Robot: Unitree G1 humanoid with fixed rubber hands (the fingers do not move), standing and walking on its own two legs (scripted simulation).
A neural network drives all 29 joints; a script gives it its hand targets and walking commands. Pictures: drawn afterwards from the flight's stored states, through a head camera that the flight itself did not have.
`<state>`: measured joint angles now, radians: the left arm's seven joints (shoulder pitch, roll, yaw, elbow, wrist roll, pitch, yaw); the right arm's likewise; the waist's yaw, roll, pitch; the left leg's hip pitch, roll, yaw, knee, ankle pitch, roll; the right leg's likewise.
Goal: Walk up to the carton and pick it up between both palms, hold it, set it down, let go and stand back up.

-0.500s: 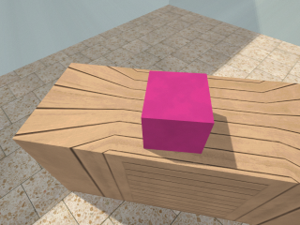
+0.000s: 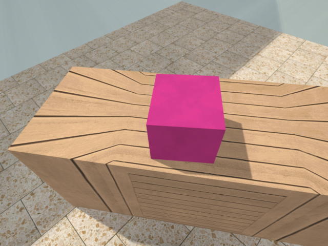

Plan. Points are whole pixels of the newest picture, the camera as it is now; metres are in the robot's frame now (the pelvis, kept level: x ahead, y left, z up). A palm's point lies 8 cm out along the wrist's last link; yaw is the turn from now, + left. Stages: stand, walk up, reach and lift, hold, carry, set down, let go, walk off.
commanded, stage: stand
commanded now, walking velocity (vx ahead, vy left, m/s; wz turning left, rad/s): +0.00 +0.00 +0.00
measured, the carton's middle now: (184, 117) +0.51 -0.06 -0.04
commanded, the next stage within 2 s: none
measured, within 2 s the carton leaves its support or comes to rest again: neither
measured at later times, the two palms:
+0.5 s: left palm out of the picture +0.00 +0.20 -0.15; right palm out of the picture -0.02 -0.20 -0.15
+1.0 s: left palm out of the picture +0.00 +0.20 -0.15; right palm out of the picture -0.01 -0.21 -0.15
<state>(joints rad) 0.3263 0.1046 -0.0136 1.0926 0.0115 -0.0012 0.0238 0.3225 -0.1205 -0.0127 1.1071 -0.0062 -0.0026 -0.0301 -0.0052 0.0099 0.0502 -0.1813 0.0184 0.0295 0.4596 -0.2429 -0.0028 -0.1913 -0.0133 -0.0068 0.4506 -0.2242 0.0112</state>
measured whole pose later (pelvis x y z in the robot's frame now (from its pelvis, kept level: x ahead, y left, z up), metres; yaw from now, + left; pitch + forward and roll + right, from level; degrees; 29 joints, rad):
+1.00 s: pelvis +0.02 +0.00 +0.00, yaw +0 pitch -2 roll +0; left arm 0.30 0.10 0.01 1.11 0.01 -0.01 0.04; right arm 0.29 -0.11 -0.03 1.15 -0.01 -0.01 -0.04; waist 0.00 0.00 0.06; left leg -0.15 0.02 0.03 0.45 -0.27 -0.01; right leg -0.16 -0.01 0.00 0.45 -0.25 0.01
